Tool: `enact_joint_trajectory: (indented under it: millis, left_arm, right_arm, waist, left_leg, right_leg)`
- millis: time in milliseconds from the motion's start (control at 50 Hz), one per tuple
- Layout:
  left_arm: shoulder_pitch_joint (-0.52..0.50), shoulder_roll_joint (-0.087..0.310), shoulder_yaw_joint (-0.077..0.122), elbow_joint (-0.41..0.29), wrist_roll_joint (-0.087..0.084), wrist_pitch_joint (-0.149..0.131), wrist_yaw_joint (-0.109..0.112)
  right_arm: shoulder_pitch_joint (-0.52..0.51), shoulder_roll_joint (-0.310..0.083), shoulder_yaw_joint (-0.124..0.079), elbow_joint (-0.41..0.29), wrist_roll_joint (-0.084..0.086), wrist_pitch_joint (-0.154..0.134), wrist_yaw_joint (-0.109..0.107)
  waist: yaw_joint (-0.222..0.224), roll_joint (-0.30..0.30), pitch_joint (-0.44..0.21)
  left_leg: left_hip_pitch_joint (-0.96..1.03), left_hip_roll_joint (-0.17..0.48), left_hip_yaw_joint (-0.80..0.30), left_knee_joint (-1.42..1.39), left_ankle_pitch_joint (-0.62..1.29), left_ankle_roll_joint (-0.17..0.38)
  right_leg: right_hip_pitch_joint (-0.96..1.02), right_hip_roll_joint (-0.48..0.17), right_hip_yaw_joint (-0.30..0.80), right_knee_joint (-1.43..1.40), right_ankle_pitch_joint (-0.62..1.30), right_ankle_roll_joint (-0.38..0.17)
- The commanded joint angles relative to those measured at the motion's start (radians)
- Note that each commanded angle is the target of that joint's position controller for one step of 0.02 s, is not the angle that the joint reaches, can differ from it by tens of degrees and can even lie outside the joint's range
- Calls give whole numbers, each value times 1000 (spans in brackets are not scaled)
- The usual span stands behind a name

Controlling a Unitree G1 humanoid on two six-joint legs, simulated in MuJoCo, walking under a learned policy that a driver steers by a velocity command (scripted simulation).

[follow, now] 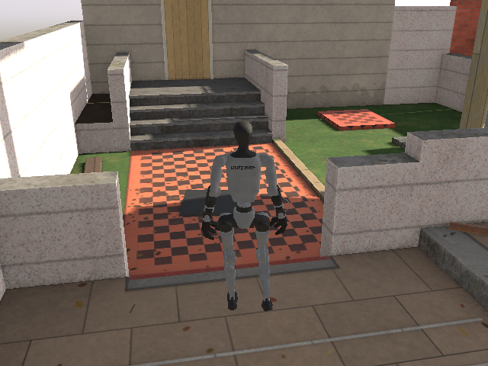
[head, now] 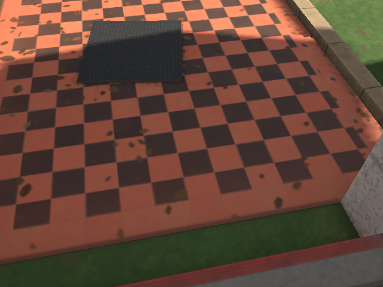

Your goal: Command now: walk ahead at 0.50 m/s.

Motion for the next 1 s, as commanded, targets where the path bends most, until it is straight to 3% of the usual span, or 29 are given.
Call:
enact_joint_trajectory:
  millis: [20,40,100,160,220,320,380,420,440,460,480,500,520,560,580,600,640,680,700,720,740,760,780,820,840,880,900,920,1000]
  left_arm:
    - [6,-27,-4,-61,4,2,17]
    - [7,-21,-3,-58,-4,8,10]
    - [-102,-2,-3,-87,-4,22,-9]
    - [-218,-11,-10,-128,-6,39,-12]
    - [-281,16,-1,-151,-11,59,-11]
    - [-418,38,18,-193,-28,62,-1]
    - [-468,40,27,-208,-32,57,2]
    - [-383,81,49,-185,-48,40,4]
    - [-216,132,67,-137,-64,28,10]
    - [-1,144,63,-95,-60,20,8]
    - [253,131,63,-13,-36,24,17]
    - [258,144,71,17,-10,0,29]
    - [119,156,78,-6,-26,-14,39]
    - [2,24,38,-15,-35,-10,48]
    - [-28,-9,27,-26,-36,-8,46]
    - [-37,-19,25,-31,-39,-13,44]
    - [-17,2,30,-35,-36,-27,35]
    - [71,19,33,-2,-6,-30,19]
    - [86,23,37,5,18,-25,23]
    - [92,6,29,3,25,-21,21]
    - [117,-15,21,-1,20,-27,32]
    - [170,-51,0,39,20,-34,47]
    - [230,-59,-10,65,21,-35,53]
    - [263,-33,-17,88,21,-34,48]
    - [281,-44,-29,96,24,-27,37]
    - [327,-67,-50,113,22,-31,28]
    - [333,-78,-56,104,19,-33,36]
    - [344,-74,-65,110,14,-35,44]
    - [428,-39,-59,134,-12,-15,74]
  right_arm:
    - [86,3,7,-9,-1,-8,-13]
    - [92,-11,2,-13,-1,-18,-12]
    - [167,-21,5,4,-35,-32,14]
    - [236,-37,9,26,-23,-32,49]
    - [310,-53,8,61,-18,-31,68]
    - [397,-42,10,124,-22,-10,65]
    - [390,-52,-1,138,-27,7,58]
    - [344,-80,-12,112,-34,7,56]
    - [344,-74,-13,100,-32,-2,56]
    - [464,13,18,85,-36,-20,60]
    - [384,-4,15,87,-30,-17,79]
    - [221,-38,-5,33,2,-13,79]
    - [135,-64,-14,15,7,-18,56]
    - [128,-3,5,-3,-31,-14,23]
    - [135,42,16,-6,-41,-4,18]
    - [140,49,15,-9,-39,7,17]
    - [118,14,6,-19,-35,19,26]
    - [56,29,7,-34,-41,33,41]
    - [110,52,19,-18,-55,35,59]
    - [101,42,18,-22,-52,33,74]
    - [80,23,11,-34,-56,30,80]
    - [4,7,10,-66,-54,22,73]
    - [-47,-2,8,-87,-43,20,64]
    - [-110,9,19,-109,-31,22,58]
    - [-117,14,19,-113,-31,31,61]
    - [-145,7,21,-140,-36,51,62]
    - [-163,-6,18,-155,-48,57,58]
    - [-187,0,20,-167,-46,59,58]
    - [-316,12,33,-210,-45,70,69]
  waist:
    - [22,47,20]
    - [21,59,29]
    - [-1,54,42]
    - [-15,64,27]
    - [-26,78,43]
    - [-47,73,69]
    - [-37,93,58]
    - [29,82,-22]
    - [74,51,-142]
    - [95,-141,-356]
    - [199,-159,-389]
    - [204,-80,-195]
    - [159,-34,-31]
    - [75,13,-22]
    - [40,16,-12]
    - [20,16,2]
    - [17,11,24]
    - [40,-14,30]
    - [25,-20,31]
    - [25,-8,34]
    - [47,5,30]
    - [68,-3,48]
    - [88,2,54]
    - [101,-10,58]
    - [102,-31,74]
    - [106,5,140]
    - [117,12,142]
    - [116,-1,152]
    - [178,19,232]
  left_leg:
    - [119,285,-330,-314,-8,184]
    - [113,263,-281,-329,7,183]
    - [102,251,-193,-319,200,206]
    - [81,229,-129,-278,428,209]
    - [162,250,-134,-259,465,205]
    - [442,296,-151,-241,455,171]
    - [463,305,-133,-200,545,137]
    - [350,242,-71,-63,785,79]
    - [224,180,-46,98,708,26]
    - [-137,37,-28,383,304,-45]
    - [-318,-64,-62,734,-428,-63]
    - [-468,0,-171,901,-401,-9]
    - [-479,84,-183,916,-307,3]
    - [-333,160,-186,813,-201,19]
    - [-278,182,-180,764,-178,14]
    - [-261,181,-164,720,-193,3]
    - [-282,171,-136,592,-146,-15]
    - [-308,176,-101,507,44,-20]
    - [-291,176,-115,577,189,-6]
    - [-321,175,-119,579,253,-2]
    - [-370,169,-121,519,350,-1]
    - [-498,205,-202,431,437,-9]
    - [-578,207,-215,366,487,-18]
    - [-473,199,-168,202,678,-17]
    - [-414,192,-141,226,669,-14]
    - [-444,213,-160,216,651,-3]
    - [-473,205,-148,166,637,-2]
    - [-455,208,-142,163,625,0]
    - [-434,213,-78,12,514,-11]
  right_leg:
    - [-222,-99,52,8,88,-14]
    - [-246,-97,33,-29,124,-4]
    - [-333,-109,-10,-194,346,31]
    - [-284,-78,-61,-370,504,60]
    - [-298,-55,-58,-456,542,63]
    - [-388,-37,-35,-627,442,36]
    - [-268,-1,-81,-652,330,1]
    - [35,63,-148,-606,361,-51]
    - [315,31,-93,-537,460,-112]
    - [785,-155,236,-609,316,-289]
    - [891,-305,553,-807,223,-341]
    - [752,-282,533,-852,95,-249]
    - [505,-270,426,-872,153,-208]
    - [283,-250,287,-931,320,-209]
    - [203,-230,242,-960,360,-199]
    - [161,-211,207,-990,347,-194]
    - [125,-179,119,-1024,330,-181]
    - [117,-166,45,-1024,341,-171]
    - [73,-158,22,-966,355,-159]
    - [63,-164,3,-941,378,-161]
    - [102,-141,-26,-904,345,-158]
    - [214,-181,22,-877,338,-159]
    - [304,-205,33,-855,352,-165]
    - [254,-165,-46,-804,306,-143]
    - [202,-170,-56,-805,277,-145]
    - [212,-216,-35,-762,217,-141]
    - [260,-212,-32,-723,191,-130]
    - [266,-218,-24,-711,184,-120]
    - [346,-217,-46,-663,125,-86]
